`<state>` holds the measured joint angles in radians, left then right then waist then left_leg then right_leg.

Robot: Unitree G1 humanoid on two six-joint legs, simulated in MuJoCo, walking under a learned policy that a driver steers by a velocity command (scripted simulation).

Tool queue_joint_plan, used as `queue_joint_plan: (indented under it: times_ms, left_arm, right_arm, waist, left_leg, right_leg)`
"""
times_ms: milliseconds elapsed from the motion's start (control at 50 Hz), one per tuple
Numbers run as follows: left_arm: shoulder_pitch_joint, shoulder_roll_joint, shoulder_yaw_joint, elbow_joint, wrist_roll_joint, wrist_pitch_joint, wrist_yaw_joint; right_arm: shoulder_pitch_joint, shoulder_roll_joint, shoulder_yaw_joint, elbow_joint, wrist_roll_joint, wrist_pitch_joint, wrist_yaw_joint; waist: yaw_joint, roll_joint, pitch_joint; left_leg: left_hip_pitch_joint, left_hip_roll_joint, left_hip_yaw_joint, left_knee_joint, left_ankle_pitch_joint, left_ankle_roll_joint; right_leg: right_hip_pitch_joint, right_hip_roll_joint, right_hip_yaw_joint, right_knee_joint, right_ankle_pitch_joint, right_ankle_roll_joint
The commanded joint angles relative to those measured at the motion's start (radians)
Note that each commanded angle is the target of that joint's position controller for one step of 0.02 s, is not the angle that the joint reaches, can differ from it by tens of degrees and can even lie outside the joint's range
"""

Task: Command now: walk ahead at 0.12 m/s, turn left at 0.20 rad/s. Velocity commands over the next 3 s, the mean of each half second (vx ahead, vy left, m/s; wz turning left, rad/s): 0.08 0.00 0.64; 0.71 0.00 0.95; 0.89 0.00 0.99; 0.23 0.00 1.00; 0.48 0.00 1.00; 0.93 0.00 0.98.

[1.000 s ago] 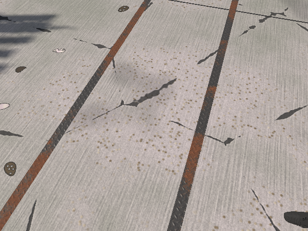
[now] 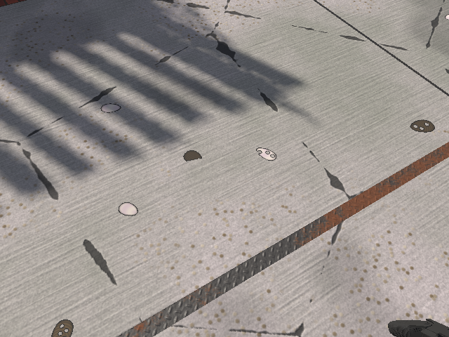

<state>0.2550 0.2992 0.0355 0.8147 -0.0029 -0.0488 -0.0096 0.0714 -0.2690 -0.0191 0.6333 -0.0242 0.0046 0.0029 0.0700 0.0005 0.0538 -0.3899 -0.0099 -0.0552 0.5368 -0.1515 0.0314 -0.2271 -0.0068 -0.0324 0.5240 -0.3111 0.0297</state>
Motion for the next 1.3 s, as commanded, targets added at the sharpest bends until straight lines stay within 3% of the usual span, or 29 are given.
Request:
queue_joint_plan:
  times_ms: [20,80,100,140,220,320,340,360,380,400,420,440,480,580,700,820,880,920,940,960,980,1000,1020,1060,1080,1100,1180,1240,1300]
  left_arm:
    - [0.012,0.059,-0.005,-0.075,0.016,0.006,0.011]
    - [-0.07,0.161,0.037,-0.092,0.012,0.044,0.04]
    - [-0.048,0.16,0.042,-0.088,0.009,0.05,0.042]
    - [-0.049,0.125,0.04,-0.087,0.004,0.05,0.046]
    - [-0.108,0.065,0.026,-0.107,0.0,0.042,0.039]
    - [-0.039,0.099,0.043,-0.093,-0.008,0.039,0.012]
    - [-0.003,0.143,0.059,-0.084,0.002,0.043,0.017]
    - [-0.024,0.231,0.078,-0.1,0.031,0.055,0.025]
    - [-0.089,0.235,0.08,-0.123,0.074,0.053,0.021]
    - [-0.177,0.176,0.063,-0.158,0.07,0.045,0.03]
    - [-0.238,0.124,0.051,-0.172,0.052,0.041,0.039]
    - [-0.237,0.116,0.048,-0.177,0.03,0.039,0.05]
    - [-0.171,0.12,0.044,-0.163,0.001,0.027,0.063]
    - [-0.002,0.148,0.056,-0.131,0.015,-0.002,0.055]
    - [0.026,0.181,0.078,-0.118,0.019,-0.021,0.035]
    - [0.04,0.211,0.103,-0.083,0.001,-0.018,0.018]
    - [0.002,0.236,0.113,-0.076,-0.005,-0.007,0.0]
    - [-0.03,0.273,0.121,-0.077,-0.02,0.003,-0.009]
    - [-0.058,0.265,0.115,-0.089,-0.026,0.007,-0.008]
    - [-0.049,0.122,0.07,-0.115,0.009,-0.007,0.001]
    - [-0.014,0.015,0.031,-0.22,0.01,-0.054,0.001]
    - [-0.159,0.156,0.049,-0.262,-0.028,-0.094,0.009]
    - [-0.235,0.181,0.055,-0.284,-0.062,-0.113,0.015]
    - [-0.156,0.128,0.041,-0.23,-0.007,-0.121,0.025]
    - [-0.096,0.126,0.044,-0.212,-0.005,-0.108,0.015]
    - [-0.09,0.134,0.048,-0.204,-0.001,-0.095,0.008]
    - [-0.284,0.088,0.037,-0.252,0.024,-0.072,-0.001]
    - [-0.429,0.028,0.022,-0.304,0.012,-0.084,-0.021]
    - [-0.513,0.039,0.034,-0.351,-0.011,-0.1,-0.036]
  right_arm:
    - [0.042,-0.133,-0.032,-0.061,-0.014,0.007,-0.009]
    - [0.092,-0.234,-0.073,-0.044,0.011,-0.002,-0.001]
    - [0.082,-0.243,-0.08,-0.047,0.018,-0.007,-0.004]
    - [0.041,-0.196,-0.076,-0.063,0.029,-0.005,-0.017]
    - [0.029,-0.182,-0.092,-0.081,0.034,0.023,-0.035]
    - [0.022,-0.205,-0.113,-0.092,0.055,0.048,-0.041]
    - [0.046,-0.176,-0.105,-0.088,0.063,0.048,-0.043]
    - [0.109,-0.098,-0.088,-0.087,0.057,0.048,-0.039]
    - [0.109,-0.169,-0.112,-0.104,0.05,0.031,-0.037]
    - [0.132,-0.252,-0.138,-0.08,0.044,0.03,-0.036]
    - [0.166,-0.254,-0.145,-0.049,0.044,0.038,-0.038]
    - [0.196,-0.229,-0.142,-0.03,0.036,0.05,-0.043]
    - [0.183,-0.201,-0.13,-0.045,0.041,0.049,-0.029]
    - [0.067,-0.144,-0.104,-0.102,0.052,0.013,-0.009]
    - [0.044,-0.098,-0.082,-0.141,0.062,0.002,0.017]
    - [-0.027,-0.075,-0.056,-0.168,0.07,0.001,0.044]
    - [-0.022,-0.092,-0.053,-0.161,0.075,0.004,0.053]
    - [0.172,-0.166,-0.093,-0.101,0.085,0.006,0.043]
    - [0.411,-0.247,-0.141,-0.024,0.094,0.005,0.034]
    - [0.563,-0.336,-0.174,0.061,0.101,0.012,0.025]
    - [0.449,-0.437,-0.167,0.003,0.086,-0.007,0.029]
    - [0.419,-0.325,-0.13,-0.053,0.071,-0.047,0.05]
    - [0.428,-0.283,-0.117,-0.029,0.057,-0.073,0.056]
    - [0.323,-0.224,-0.094,-0.023,0.041,-0.092,0.052]
    - [0.266,-0.201,-0.083,-0.045,0.027,-0.094,0.046]
    - [0.243,-0.181,-0.078,-0.051,0.031,-0.095,0.039]
    - [0.336,-0.133,-0.06,0.004,0.051,-0.097,-0.005]
    - [0.4,-0.125,-0.058,0.056,0.054,-0.081,-0.025]
    - [0.442,-0.125,-0.06,0.108,0.064,-0.08,-0.029]
  waist:
    - [-0.052,0.208,-0.2]
    - [-0.101,0.183,-0.116]
    - [-0.081,0.148,-0.12]
    - [-0.055,0.112,-0.144]
    - [-0.056,0.131,-0.192]
    - [-0.016,0.155,-0.204]
    - [-0.013,0.108,-0.203]
    - [-0.059,-0.148,-0.193]
    - [-0.069,-0.273,-0.135]
    - [-0.1,-0.191,-0.096]
    - [-0.119,-0.145,-0.073]
    - [-0.119,-0.141,-0.095]
    - [-0.082,-0.174,-0.084]
    - [0.013,-0.139,-0.027]
    - [-0.003,-0.122,0.031]
    - [-0.017,-0.09,0.099]
    - [-0.056,-0.081,0.098]
    - [-0.181,-0.104,-0.035]
    - [-0.311,-0.061,-0.166]
    - [-0.317,0.173,-0.116]
    - [-0.147,0.473,-0.261]
    - [-0.215,0.212,-0.3]
    - [-0.206,0.113,-0.169]
    - [-0.098,0.018,-0.091]
    - [-0.045,0.075,-0.077]
    - [-0.037,0.076,-0.052]
    - [-0.087,0.037,0.043]
    - [-0.138,0.075,0.049]
    - [-0.165,0.108,0.053]
  left_leg:
    - [0.294,0.293,-0.352,-0.166,0.264,0.24]
    - [0.268,0.276,-0.451,-0.219,0.163,0.255]
    - [0.241,0.274,-0.443,-0.214,0.223,0.259]
    - [0.202,0.222,-0.387,-0.201,0.263,0.229]
    - [0.177,0.139,-0.374,-0.184,0.235,0.198]
    - [0.093,0.089,-0.453,-0.166,0.063,0.127]
    - [-0.019,0.035,-0.409,-0.099,-0.1,0.069]
    - [-0.221,-0.104,-0.225,0.163,-0.377,0.003]
    - [-0.297,-0.106,-0.147,0.353,-0.425,-0.036]
    - [-0.276,-0.039,-0.13,0.492,-0.35,-0.058]
    - [-0.263,-0.035,-0.113,0.55,-0.279,-0.067]
    - [-0.305,-0.025,-0.083,0.625,-0.204,-0.077]
    - [-0.404,0.029,-0.029,0.734,-0.13,-0.088]
    - [-0.552,0.102,0.023,0.682,-0.083,-0.108]
    - [-0.536,0.162,0.024,0.56,-0.025,-0.089]
    - [-0.49,0.202,0.071,0.425,-0.058,-0.004]
    - [-0.336,0.173,0.148,0.341,-0.139,0.055]
    - [0.029,0.028,0.274,0.315,-0.194,0.098]
    - [0.397,-0.063,0.296,0.244,-0.13,0.147]
    - [0.657,-0.008,0.071,0.181,-0.124,0.185]
    - [0.781,0.186,-0.618,-0.131,-0.578,0.363]
    - [0.727,0.285,-0.817,-0.333,-0.703,0.339]
    - [0.659,0.314,-0.796,-0.369,-0.626,0.321]
    - [0.396,0.243,-0.587,-0.29,-0.415,0.276]
    - [0.296,0.198,-0.511,-0.278,-0.378,0.273]
    - [0.253,0.163,-0.457,-0.304,-0.329,0.27]
    - [0.164,0.069,-0.274,-0.333,0.083,0.234]
    - [0.156,0.039,-0.253,-0.324,0.156,0.189]
    - [0.203,0.07,-0.315,-0.327,0.149,0.168]
  right_leg:
    - [-0.165,-0.024,0.034,0.132,-0.193,0.015]
    - [-0.32,0.016,0.078,0.417,-0.271,0.033]
    - [-0.323,0.014,0.105,0.493,-0.258,0.037]
    - [-0.304,0.013,0.122,0.499,-0.197,0.037]
    - [-0.212,0.061,0.117,0.271,-0.099,0.046]
    - [0.035,0.073,0.109,-0.097,0.095,0.011]
    - [0.165,-0.019,0.148,-0.18,0.145,-0.029]
    - [0.263,-0.282,0.388,-0.232,0.118,-0.138]
    - [0.096,-0.423,0.562,-0.293,0.157,-0.252]
    - [0.056,-0.391,0.472,-0.294,0.148,-0.253]
    - [0.03,-0.307,0.356,-0.279,0.138,-0.205]
    - [0.083,-0.267,0.301,-0.288,0.023,-0.166]
    - [0.15,-0.268,0.259,-0.337,-0.143,-0.151]
    - [0.283,-0.295,0.193,-0.388,-0.278,-0.15]
    - [0.266,-0.358,0.059,-0.429,-0.187,-0.171]
    - [0.317,-0.379,-0.119,-0.454,-0.104,-0.146]
    - [0.309,-0.344,-0.241,-0.403,0.083,-0.123]
    - [0.246,-0.311,-0.319,-0.098,0.713,-0.11]
    - [0.098,-0.271,-0.344,0.233,0.92,-0.08]
    - [-0.29,-0.19,-0.275,0.652,0.133,-0.011]
    - [-0.633,0.002,-0.061,1.004,-0.323,0.013]
    - [-0.691,-0.021,0.13,1.032,-0.22,-0.017]
    - [-0.767,-0.025,0.109,1.003,-0.121,-0.042]
    - [-0.611,-0.108,0.15,0.828,0.013,-0.062]
    - [-0.532,-0.124,0.168,0.78,0.071,-0.055]
    - [-0.503,-0.125,0.161,0.72,0.1,-0.041]
    - [-0.458,-0.045,0.075,0.384,0.279,0.018]
    - [-0.402,0.029,0.032,0.147,0.423,0.031]
    - [-0.325,0.057,0.058,-0.011,0.481,0.005]
